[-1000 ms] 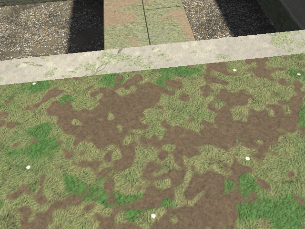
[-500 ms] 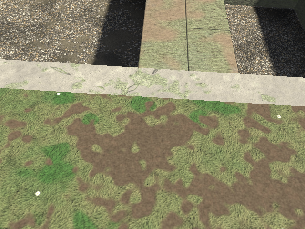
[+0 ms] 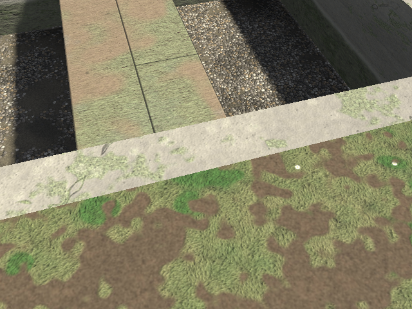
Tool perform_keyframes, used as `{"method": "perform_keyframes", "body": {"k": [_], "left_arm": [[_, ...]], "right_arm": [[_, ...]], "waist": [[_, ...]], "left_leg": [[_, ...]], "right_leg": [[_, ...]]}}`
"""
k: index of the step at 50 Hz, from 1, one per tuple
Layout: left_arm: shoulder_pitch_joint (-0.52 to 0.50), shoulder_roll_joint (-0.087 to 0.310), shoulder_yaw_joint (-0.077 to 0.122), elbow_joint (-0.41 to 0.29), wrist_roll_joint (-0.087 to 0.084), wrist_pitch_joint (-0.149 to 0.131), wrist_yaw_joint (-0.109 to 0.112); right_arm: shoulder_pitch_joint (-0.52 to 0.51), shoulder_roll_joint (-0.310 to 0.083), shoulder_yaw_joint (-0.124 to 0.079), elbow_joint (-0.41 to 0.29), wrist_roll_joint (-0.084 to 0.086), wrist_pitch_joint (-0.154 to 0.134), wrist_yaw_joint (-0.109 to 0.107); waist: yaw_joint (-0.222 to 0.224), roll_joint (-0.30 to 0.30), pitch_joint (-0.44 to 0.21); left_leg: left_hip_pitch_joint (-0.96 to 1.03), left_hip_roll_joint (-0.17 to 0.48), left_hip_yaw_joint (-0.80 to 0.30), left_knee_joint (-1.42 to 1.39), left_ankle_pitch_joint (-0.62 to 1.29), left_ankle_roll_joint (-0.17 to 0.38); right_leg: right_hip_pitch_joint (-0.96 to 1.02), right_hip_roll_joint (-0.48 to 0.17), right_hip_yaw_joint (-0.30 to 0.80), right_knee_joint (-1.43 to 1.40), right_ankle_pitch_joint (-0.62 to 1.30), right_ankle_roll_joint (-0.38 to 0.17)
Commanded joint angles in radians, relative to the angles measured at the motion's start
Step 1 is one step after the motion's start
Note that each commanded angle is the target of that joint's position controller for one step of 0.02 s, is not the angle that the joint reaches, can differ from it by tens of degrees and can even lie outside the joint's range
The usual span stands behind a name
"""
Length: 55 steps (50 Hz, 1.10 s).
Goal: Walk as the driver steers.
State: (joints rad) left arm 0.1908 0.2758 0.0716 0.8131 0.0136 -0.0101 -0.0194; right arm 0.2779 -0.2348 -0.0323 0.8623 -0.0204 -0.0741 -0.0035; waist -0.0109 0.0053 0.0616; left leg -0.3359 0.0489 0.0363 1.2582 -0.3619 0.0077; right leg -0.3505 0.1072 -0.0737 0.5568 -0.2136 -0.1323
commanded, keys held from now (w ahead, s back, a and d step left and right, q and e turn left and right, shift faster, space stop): w+q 1.00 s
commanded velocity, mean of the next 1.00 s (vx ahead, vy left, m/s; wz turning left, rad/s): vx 0.50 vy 0.00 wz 0.33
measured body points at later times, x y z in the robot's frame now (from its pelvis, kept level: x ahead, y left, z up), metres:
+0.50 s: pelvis +0.28 +0.06 -0.01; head +0.32 +0.07 +0.44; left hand +0.27 +0.32 -0.15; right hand +0.46 -0.19 -0.12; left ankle +0.36 +0.12 -0.73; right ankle +0.10 -0.05 -0.64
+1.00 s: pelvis +0.57 +0.08 +0.00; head +0.60 +0.08 +0.45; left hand +0.66 +0.38 -0.09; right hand +0.68 -0.18 -0.13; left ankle +0.38 +0.12 -0.68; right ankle +0.69 +0.02 -0.73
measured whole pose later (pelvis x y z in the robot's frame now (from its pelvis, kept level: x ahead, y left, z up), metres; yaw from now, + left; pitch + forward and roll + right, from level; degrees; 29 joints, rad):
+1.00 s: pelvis +0.57 +0.08 +0.00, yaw +25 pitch +1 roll +0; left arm 0.08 0.26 0.01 0.71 0.04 -0.07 0.00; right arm 0.41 -0.30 -0.07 0.84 -0.01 -0.03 0.00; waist -0.07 0.01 0.04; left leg -0.16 -0.15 -0.17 0.86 -0.50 0.10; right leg -0.44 0.01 -0.02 0.58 -0.16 -0.03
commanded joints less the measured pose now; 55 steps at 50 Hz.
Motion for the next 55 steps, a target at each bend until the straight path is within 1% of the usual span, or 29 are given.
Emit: {"method": "perform_keyframes", "body": {"k": [1,3,5,10,15,17,19,21,22,23,24,25,26,28,30,32,36,39,42,44,46,47,48,49,50,51,52,53,55], "left_arm": [[0.071,0.095,0.023,-0.023,-0.011,-0.019,0.017],[0.098,0.086,0.015,-0.005,-0.011,-0.047,0.012],[0.140,0.103,0.016,0.018,-0.009,-0.062,0.008],[0.197,0.102,0.006,0.044,-0.004,-0.072,0.007],[0.237,0.095,-0.006,0.081,0.010,-0.077,0.027],[0.226,0.099,-0.010,0.092,0.012,-0.076,0.037],[0.200,0.123,-0.008,0.096,0.016,-0.075,0.047],[0.182,0.149,-0.005,0.095,0.021,-0.061,0.052],[0.160,0.151,-0.008,0.073,0.014,-0.061,0.053],[0.208,0.068,-0.027,0.013,-0.015,-0.072,0.034],[0.158,0.110,-0.017,0.003,0.008,-0.078,0.029],[0.094,0.100,-0.022,-0.022,0.011,-0.087,0.022],[0.072,0.099,-0.026,-0.030,0.006,-0.097,0.017],[0.081,0.087,-0.028,-0.033,0.028,-0.072,0.015],[0.102,0.069,-0.033,-0.035,0.039,-0.038,0.009],[0.060,0.063,-0.035,-0.057,0.037,-0.025,0.005],[-0.108,0.063,-0.037,-0.117,0.030,-0.024,0.005],[-0.185,0.054,-0.041,-0.143,0.022,-0.026,-0.001],[-0.243,0.061,-0.045,-0.169,0.015,-0.040,-0.004],[-0.199,0.085,-0.040,-0.166,0.013,-0.050,-0.001],[-0.031,0.123,-0.023,-0.115,0.008,-0.063,0.013],[0.099,0.153,-0.011,-0.083,0.017,-0.077,0.023],[0.254,0.231,0.006,-0.079,0.036,-0.081,0.041],[0.205,0.306,0.027,-0.084,0.032,-0.060,0.042],[0.124,0.203,0.014,-0.108,0.022,-0.046,0.040],[0.076,0.114,-0.007,-0.116,0.017,-0.046,0.036],[0.056,0.082,-0.016,-0.106,0.021,-0.049,0.031],[0.067,0.076,-0.019,-0.095,0.017,-0.057,0.034],[0.103,0.075,-0.019,-0.064,0.010,-0.078,0.027]], "right_arm": [[0.037,-0.104,-0.019,-0.075,-0.022,0.001,0.005],[0.066,-0.082,-0.014,-0.059,-0.028,0.031,0.016],[0.013,-0.074,-0.012,-0.069,-0.022,0.040,0.024],[-0.161,-0.077,-0.010,-0.108,-0.003,0.040,0.034],[-0.268,-0.069,-0.003,-0.140,-0.002,0.032,0.046],[-0.262,-0.071,-0.004,-0.145,-0.006,0.030,0.049],[-0.191,-0.085,-0.013,-0.128,-0.008,0.031,0.042],[0.020,-0.122,-0.035,-0.067,-0.016,0.023,0.033],[0.182,-0.174,-0.058,-0.026,-0.032,0.018,0.024],[0.243,-0.303,-0.098,-0.031,-0.037,0.026,0.011],[0.192,-0.274,-0.092,-0.027,0.010,0.032,0.022],[0.128,-0.252,-0.088,-0.027,0.024,0.036,0.021],[0.080,-0.194,-0.074,-0.033,0.020,0.038,0.020],[0.021,-0.138,-0.056,-0.033,0.022,0.034,0.011],[0.027,-0.153,-0.057,-0.033,0.022,0.019,0.011],[0.047,-0.183,-0.066,-0.029,0.022,0.012,0.011],[0.121,-0.188,-0.071,-0.020,0.023,0.016,0.011],[0.183,-0.174,-0.068,-0.016,0.024,0.030,0.013],[0.195,-0.193,-0.072,-0.034,0.004,0.035,0.004],[0.158,-0.212,-0.076,-0.054,-0.001,0.033,-0.005],[0.090,-0.228,-0.078,-0.080,-0.001,0.028,-0.005],[0.075,-0.210,-0.072,-0.084,0.011,0.019,0.005],[0.100,-0.120,-0.047,-0.117,0.021,0.007,0.011],[0.224,-0.084,-0.041,-0.148,0.038,0.011,0.013],[0.207,-0.163,-0.051,-0.101,0.003,0.030,-0.001],[0.129,-0.165,-0.053,-0.101,-0.008,0.033,0.009],[0.093,-0.139,-0.049,-0.108,-0.009,0.034,0.016],[0.077,-0.126,-0.046,-0.119,-0.020,0.041,0.023],[0.093,-0.104,-0.040,-0.115,-0.023,0.057,0.033]], "waist": [[-0.016,0.020,-0.060],[-0.028,-0.002,-0.077],[-0.011,-0.026,-0.050],[0.055,-0.059,-0.007],[0.086,-0.055,0.041],[0.068,-0.060,0.040],[0.026,-0.089,-0.010],[-0.067,-0.091,-0.128],[-0.145,-0.044,-0.214],[-0.112,0.193,-0.325],[-0.094,0.132,-0.361],[-0.068,0.064,-0.215],[-0.043,-0.001,-0.119],[0.027,-0.018,-0.034],[0.044,0.016,-0.053],[0.040,0.026,-0.045],[-0.024,0.047,-0.014],[-0.062,0.073,-0.024],[-0.081,0.062,-0.033],[-0.045,0.069,-0.043],[0.040,0.058,-0.091],[0.110,-0.004,-0.163],[0.146,-0.132,-0.325],[0.048,-0.383,-0.386],[0.032,-0.164,-0.253],[0.041,-0.052,-0.133],[0.028,-0.026,-0.076],[0.022,-0.073,-0.053],[0.004,-0.114,-0.057]], "left_leg": [[-0.236,0.067,-0.076,-0.060,0.056,-0.014],[-0.197,0.065,-0.043,-0.119,0.081,-0.024],[-0.235,0.078,-0.023,-0.202,0.158,-0.025],[-0.327,0.068,-0.012,-0.429,0.343,0.001],[-0.335,0.009,0.007,-0.604,0.376,0.043],[-0.289,-0.022,0.033,-0.657,0.319,0.072],[-0.178,-0.083,0.079,-0.674,0.219,0.113],[0.050,-0.145,0.088,-0.742,0.170,0.165],[0.297,-0.063,-0.038,-0.786,0.170,0.220],[0.603,0.232,-0.534,-0.818,0.165,0.383],[0.646,0.295,-0.797,-0.932,0.269,0.429],[0.525,0.261,-0.627,-0.944,0.244,0.395],[0.386,0.227,-0.527,-0.979,0.286,0.355],[0.194,0.126,-0.387,-1.026,0.393,0.287],[0.137,0.082,-0.329,-1.044,0.456,0.283],[0.110,0.055,-0.305,-1.066,0.449,0.280],[0.170,0.032,-0.323,-1.073,0.423,0.242],[0.237,0.017,-0.318,-1.010,0.534,0.218],[0.290,0.039,-0.366,-0.949,0.615,0.217],[0.294,0.060,-0.410,-0.901,0.630,0.194],[0.240,0.037,-0.422,-0.770,0.713,0.159],[0.179,-0.029,-0.369,-0.579,0.674,0.135],[0.061,-0.093,-0.268,-0.291,0.360,0.110],[-0.229,-0.229,-0.169,-0.090,-0.225,0.081],[-0.326,-0.118,-0.164,0.005,-0.141,0.089],[-0.314,-0.089,-0.157,-0.008,-0.037,0.085],[-0.287,-0.063,-0.151,-0.043,0.019,0.076],[-0.267,-0.046,-0.147,-0.067,0.039,0.063],[-0.223,-0.052,-0.142,-0.094,0.051,0.046]], "right_leg": [[0.219,-0.287,0.361,-0.321,0.315,-0.162],[0.190,-0.261,0.284,-0.346,0.424,-0.151],[0.197,-0.249,0.231,-0.382,0.447,-0.124],[0.310,-0.239,0.136,-0.420,0.445,-0.043],[0.431,-0.292,0.061,-0.431,0.500,-0.028],[0.475,-0.312,0.029,-0.384,0.637,-0.016],[0.510,-0.321,-0.007,-0.246,0.966,0.002],[0.482,-0.313,-0.041,0.073,1.070,0.017],[0.300,-0.292,-0.065,0.335,0.842,0.037],[-0.100,-0.109,-0.093,0.765,0.180,0.093],[-0.280,-0.031,0.090,0.896,-0.282,0.090],[-0.348,-0.110,0.149,0.868,-0.194,0.084],[-0.330,-0.150,0.133,0.788,-0.131,0.089],[-0.235,-0.196,0.124,0.649,-0.111,0.119],[-0.188,-0.201,0.101,0.582,-0.096,0.150],[-0.208,-0.205,0.081,0.498,-0.039,0.174],[-0.294,-0.202,0.074,0.292,0.120,0.200],[-0.296,-0.172,0.067,0.196,0.179,0.191],[-0.266,-0.137,0.072,0.110,0.159,0.175],[-0.169,-0.122,0.099,0.032,0.109,0.153],[0.066,-0.082,0.092,-0.047,0.038,0.120],[0.260,-0.126,0.123,-0.121,0.066,0.090],[0.494,-0.382,0.373,-0.148,-0.137,0.041],[0.636,-0.564,0.828,-0.280,-0.183,-0.072],[0.524,-0.534,0.790,-0.268,-0.322,-0.072],[0.387,-0.478,0.635,-0.283,-0.272,-0.057],[0.299,-0.429,0.505,-0.308,-0.138,-0.041],[0.251,-0.391,0.412,-0.319,-0.008,-0.027],[0.210,-0.350,0.299,-0.327,0.193,-0.024]]}}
